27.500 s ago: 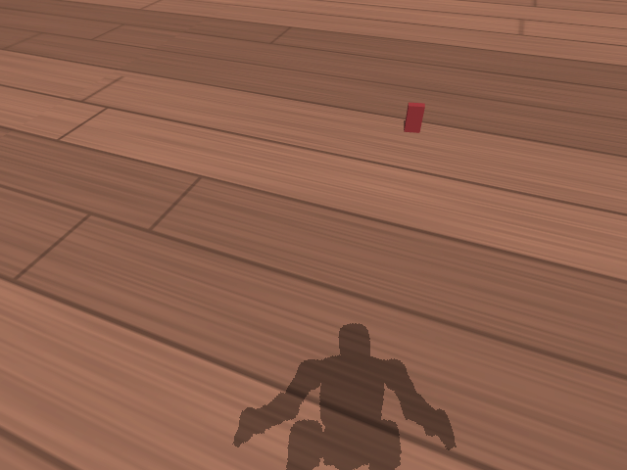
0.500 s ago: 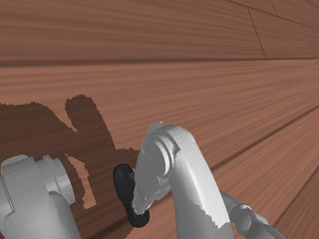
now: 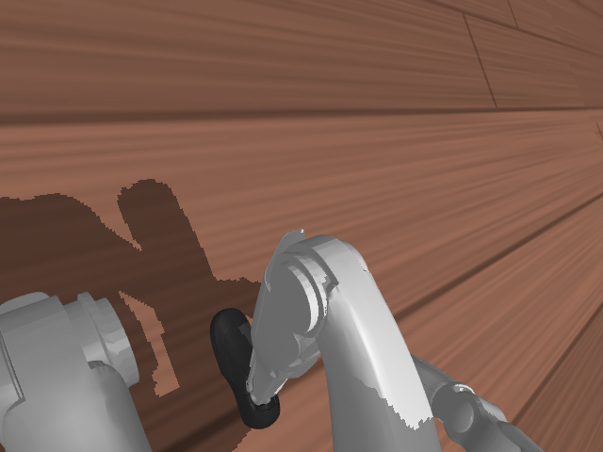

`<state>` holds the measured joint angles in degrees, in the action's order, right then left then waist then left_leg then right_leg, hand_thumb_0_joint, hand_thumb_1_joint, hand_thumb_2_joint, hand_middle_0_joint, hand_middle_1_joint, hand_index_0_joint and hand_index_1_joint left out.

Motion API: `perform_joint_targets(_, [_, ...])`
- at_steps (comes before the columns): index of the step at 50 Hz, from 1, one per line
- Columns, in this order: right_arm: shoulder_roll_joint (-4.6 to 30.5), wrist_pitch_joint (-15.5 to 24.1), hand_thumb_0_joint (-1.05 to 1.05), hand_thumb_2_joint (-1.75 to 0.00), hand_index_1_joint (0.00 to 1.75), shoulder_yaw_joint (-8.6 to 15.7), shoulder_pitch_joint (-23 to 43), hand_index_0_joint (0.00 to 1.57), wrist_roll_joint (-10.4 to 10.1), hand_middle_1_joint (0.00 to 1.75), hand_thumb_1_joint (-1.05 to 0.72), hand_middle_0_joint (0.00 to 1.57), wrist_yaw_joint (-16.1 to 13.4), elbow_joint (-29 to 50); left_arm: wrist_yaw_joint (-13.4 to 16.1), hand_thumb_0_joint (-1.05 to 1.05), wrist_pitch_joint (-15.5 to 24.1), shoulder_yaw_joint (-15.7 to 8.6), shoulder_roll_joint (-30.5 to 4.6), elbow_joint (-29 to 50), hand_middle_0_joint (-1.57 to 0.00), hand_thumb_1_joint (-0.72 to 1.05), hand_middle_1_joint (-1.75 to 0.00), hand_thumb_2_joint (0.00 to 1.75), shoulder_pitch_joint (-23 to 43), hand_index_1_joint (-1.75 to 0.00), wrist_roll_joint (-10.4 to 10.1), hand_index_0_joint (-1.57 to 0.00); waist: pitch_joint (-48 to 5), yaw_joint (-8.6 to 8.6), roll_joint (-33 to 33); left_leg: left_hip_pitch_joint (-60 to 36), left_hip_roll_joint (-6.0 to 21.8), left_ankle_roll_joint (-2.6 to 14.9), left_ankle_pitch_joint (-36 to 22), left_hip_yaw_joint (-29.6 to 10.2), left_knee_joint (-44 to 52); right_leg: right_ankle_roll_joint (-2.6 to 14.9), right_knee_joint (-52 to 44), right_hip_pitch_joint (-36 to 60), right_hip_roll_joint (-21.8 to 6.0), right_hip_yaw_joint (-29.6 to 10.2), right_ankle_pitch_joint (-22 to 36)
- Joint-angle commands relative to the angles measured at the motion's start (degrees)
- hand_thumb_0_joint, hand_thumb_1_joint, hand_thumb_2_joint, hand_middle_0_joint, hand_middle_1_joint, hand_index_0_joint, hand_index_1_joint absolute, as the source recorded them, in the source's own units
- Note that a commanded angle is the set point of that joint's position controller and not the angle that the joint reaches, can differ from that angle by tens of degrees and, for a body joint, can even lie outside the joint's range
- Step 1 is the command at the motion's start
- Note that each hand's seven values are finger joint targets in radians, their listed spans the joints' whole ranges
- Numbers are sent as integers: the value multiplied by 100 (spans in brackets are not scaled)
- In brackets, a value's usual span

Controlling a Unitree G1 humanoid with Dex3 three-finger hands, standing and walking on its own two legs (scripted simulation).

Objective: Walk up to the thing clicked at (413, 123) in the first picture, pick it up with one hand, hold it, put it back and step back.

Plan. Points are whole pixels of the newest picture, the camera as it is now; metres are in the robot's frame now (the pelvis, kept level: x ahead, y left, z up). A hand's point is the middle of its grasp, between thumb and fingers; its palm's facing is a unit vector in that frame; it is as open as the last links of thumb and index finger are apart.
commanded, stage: withdraw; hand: left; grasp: from the side
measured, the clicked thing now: out of the picture +0.47 +0.28 -0.21
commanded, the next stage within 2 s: rise in 0.26 s
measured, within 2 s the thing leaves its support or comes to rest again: neither
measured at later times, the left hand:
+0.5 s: hand out of the picture +0.41 +0.38 -0.07, palm faces +0.33 -0.93 -0.15, open 17.4 cm
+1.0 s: hand out of the picture +0.28 +0.33 +0.10, palm faces +0.29 -0.84 -0.45, open 17.1 cm
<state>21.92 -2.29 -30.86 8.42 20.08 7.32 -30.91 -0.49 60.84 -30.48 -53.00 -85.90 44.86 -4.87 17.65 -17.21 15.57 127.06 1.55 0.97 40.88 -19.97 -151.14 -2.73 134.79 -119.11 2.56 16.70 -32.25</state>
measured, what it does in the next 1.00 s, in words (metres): rises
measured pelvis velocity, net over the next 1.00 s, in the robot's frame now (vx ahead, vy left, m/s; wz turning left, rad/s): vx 0.03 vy -0.02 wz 0.22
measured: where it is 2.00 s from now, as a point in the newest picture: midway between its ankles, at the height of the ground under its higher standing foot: (185, 436)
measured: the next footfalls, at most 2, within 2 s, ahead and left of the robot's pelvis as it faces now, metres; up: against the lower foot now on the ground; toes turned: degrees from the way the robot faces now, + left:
none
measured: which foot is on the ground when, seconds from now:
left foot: down 0.00-1.00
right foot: down 0.00-1.00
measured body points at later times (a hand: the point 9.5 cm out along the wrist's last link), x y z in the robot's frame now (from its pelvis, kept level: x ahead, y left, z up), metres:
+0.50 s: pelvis +0.01 +0.00 +0.03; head +0.19 +0.16 +0.40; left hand +0.39 +0.43 -0.06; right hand +0.18 -0.24 -0.03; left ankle +0.08 +0.12 -0.26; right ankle +0.15 -0.11 -0.26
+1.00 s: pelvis +0.03 -0.02 +0.21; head +0.21 +0.06 +0.61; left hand +0.26 +0.38 +0.13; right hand +0.25 -0.22 +0.08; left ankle +0.08 +0.12 -0.26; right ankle +0.15 -0.11 -0.26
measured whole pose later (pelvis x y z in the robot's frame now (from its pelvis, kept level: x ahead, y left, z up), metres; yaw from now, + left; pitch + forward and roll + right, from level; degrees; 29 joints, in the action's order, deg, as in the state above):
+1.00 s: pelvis +0.03 -0.02 +0.21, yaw +13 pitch +32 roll -4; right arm 14.3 -6.5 -1.3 -5.7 -3.1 -2.1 -30.7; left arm 2.5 0.4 -14.5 -26.4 -27.1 8.6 2.6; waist -8.3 -2.8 0.0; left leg 101.7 2.1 0.3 37.6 -2.8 -107.4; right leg 0.3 103.9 -100.6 -0.4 3.7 -35.1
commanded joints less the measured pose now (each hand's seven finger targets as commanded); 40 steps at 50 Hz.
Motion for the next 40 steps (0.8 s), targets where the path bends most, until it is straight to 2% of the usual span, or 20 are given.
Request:
perform_joint_targets(1, [2072, -104, 0, -90, 30, 724, -370, 20, 18, 30, -90, 20, -153, -32, -97, 0, 413, -325, -1426, 1148, -10, -48, -9, 9, 1194, -7, 7, -12, -3432, -455, -3487, -2304, 328, -207, -801, 352, 1985, 291, -855, 1845, 284, 280, 793])
perform_joint_targets(5, [2095, -156, 0, -90, 30, 836, -489, 20, -26, 30, -90, 20, -198, -34, -206, 0, 250, -816, -2051, 1892, -7, -50, -6, 7, 1183, -4, 7, -8, -3925, -195, -4017, -2662, 348, -264, -1174, 451, 2076, 327, -789, 1992, 264, 192, 986])
perform_joint_targets(8, [2128, -218, 0, -90, 30, 1060, -571, 20, -129, 30, -91, 20, -241, 1, -458, 0, -37, -865, -1964, 2350, -8, -49, -5, 6, 1058, -4, 9, -9, -4201, -75, -4457, -3174, 389, -362, -1472, 383, 2348, 378, -683, 1673, 209, 170, 1057])
perform_joint_targets(12, [1975, -210, 0, -90, 30, 1342, -755, 20, -356, 30, -91, 20, -279, 21, -948, 0, -680, -232, -979, 2364, -7, -53, -5, 4, 516, -4, -88, -9, -4092, -34, -4176, -2693, 321, -294, -1261, 561, 2451, 407, -806, 1464, 190, 86, 969])
perform_joint_targets(14, [1830, -190, 0, -90, 30, 1403, -905, 20, -539, 30, -90, 20, -271, -104, -1233, 0, -1096, 490, 92, 1579, -6, -58, -6, 4, 38, -4, -260, -8, -3500, -214, -3384, -1963, 266, -161, -512, 589, 2472, 378, -1014, 1213, 181, 80, 451])
perform_joint_targets(15, [1857, -150, 0, -90, 30, 1479, -959, 20, -614, 30, -89, 20, -294, -94, -1282, 0, -1150, 273, -169, 2171, -5, -60, -6, 5, 340, -4, -373, -7, -3486, -107, -3204, -1781, 246, -121, -309, 588, 2472, 366, -1076, 1191, 170, 66, 345])
perform_joint_targets(16, [1838, -132, 0, -89, 30, 1508, -986, 20, -679, 30, -89, 20, -310, -54, -1314, 0, -1279, 197, -257, 2002, -3, -61, -7, 5, 253, -5, -425, -7, -3618, -26, -3026, -1698, 217, -65, -246, 651, 2418, 345, -1161, 1323, 181, 28, 311])
perform_joint_targets(19, [1736, -111, 0, -88, 30, 1696, -1233, 20, -809, 30, -79, 20, -302, -131, -1280, 0, -1266, -105, -729, 3576, -4, -53, 0, 2, 1477, 0, -587, -4, -4366, 170, -3336, -1974, 161, -53, -251, 692, 2464, 379, -1102, 1326, 131, -90, 318])
perform_joint_targets(20, [1497, -197, 0, -92, 30, 2027, -1363, 20, -1057, 30, -87, 20, -348, -206, -1061, 0, -1769, -169, -1721, 3065, -9, -53, -7, 5, 443, -6, 511, -9, -4983, 728, -3872, -2690, 158, -84, -494, 896, 2926, 436, -1287, 1347, 85, -279, 241])
perform_joint_targets(22, [1536, -266, 0, -92, 30, 2248, -1425, 20, -1203, 30, -94, 20, -357, -49, -972, 0, -2155, 46, -924, 3322, -9, -52, -7, 6, 674, -6, 417, -9, -5086, 525, -4023, -3006, 228, -147, -489, 778, 3266, 465, -1250, 986, 58, -304, 224])
perform_joint_targets(23, [1550, -298, 0, -92, 30, 2332, -1509, 20, -1277, 30, -95, 20, -360, -82, -907, 0, -2241, 17, -992, 3657, -9, -54, -6, 7, 940, -6, 451, -8, -5184, 573, -4194, -3147, 236, -178, -448, 770, 3385, 480, -1248, 902, 37, -333, 237])
perform_joint_targets(25, [1400, -371, 0, -93, 30, 2481, -1578, 20, -1426, 30, -98, 20, -430, -14, -756, 0, -2654, -166, -1254, 4071, -10, -57, -5, 7, 503, -6, 615, -8, -5459, 897, -4558, -3417, 224, -201, -536, 869, 3689, 510, -1334, 880, 6, -474, 187])
perform_joint_targets(26, [1354, -437, 0, -93, 30, 2548, -1746, 20, -1490, 30, -99, 20, -448, -63, -655, 0, -2784, -426, -1709, 4731, -10, -56, -5, 6, 826, -6, 682, -9, -5656, 1031, -4775, -3568, 226, -220, -655, 890, 3803, 526, -1302, 856, -2, -528, 194])
perform_joint_targets(27, [1294, -477, 0, -93, 30, 2636, -1798, 20, -1543, 30, -100, 20, -458, -63, -602, 0, -2971, -422, -1715, 4757, -10, -57, -7, 7, 533, -7, 765, -10, -5707, 1137, -4858, -3646, 202, -222, -686, 961, 3876, 546, -1322, 807, -12, -600, 184])
perform_joint_targets(29, [1045, -504, 0, -90, 30, 2743, -1889, 20, -1637, 30, -90, 20, -486, -90, -554, 0, -3321, 35, -987, 4864, -6, -47, -7, 11, 387, -7, 813, -6, -5564, 994, -4568, -3483, 163, -167, -682, 1100, 3920, 574, -1510, 801, 2, -708, 208])
perform_joint_targets(30, [986, -508, 0, -90, 30, 2822, -1899, 20, -1714, 30, -90, 20, -520, -73, -488, 0, -3536, -8, -793, 4607, -6, -48, -7, 10, -86, -7, 816, -6, -5427, 1086, -4195, -3310, 126, -125, -536, 1138, 3994, 576, -1672, 797, -4, -739, 78])
perform_joint_targets(32, [920, -502, 0, -90, 30, 2941, -1838, 20, -1811, 30, -90, 20, -563, 2, -428, 0, -3925, 233, -260, 4042, -7, -48, -8, 10, -714, -8, 846, -7, -5141, 1076, -3504, -2936, 80, -33, -366, 1235, 4037, 556, -1992, 900, -15, -797, -64])
perform_joint_targets(35, [835, -548, 0, -90, 30, 3214, -1956, 20, -1954, 30, -90, 20, -605, 143, -339, 0, -4368, 452, 220, 4635, -8, -47, -8, 11, -1150, -9, 845, -8, -5562, 1194, -2957, -3245, 41, 9, -388, 1285, 4407, 541, -2422, 1205, -58, -906, -144])
perform_joint_targets(38, [768, -502, 0, -90, 30, 3379, -2017, 20, -2107, 30, -90, 20, -652, 293, -235, 0, -4861, 1000, 939, 5215, -6, -49, -7, 9, -1652, -7, 795, -6, -5840, 1136, -2501, -3712, 16, 36, -310, 1275, 4861, 500, -2982, 1773, -76, -969, -164])
perform_joint_targets(40, [733, -450, 0, -90, 30, 3462, -2040, 20, -2172, 30, -89, 20, -730, 365, -82, 0, -5105, 923, 721, 5970, -6, -48, -7, 10, -1669, -7, 776, -6, -6130, 1228, -2318, -4023, 17, 71, -366, 1337, 5066, 473, -3354, 2268, -91, -1078, -92])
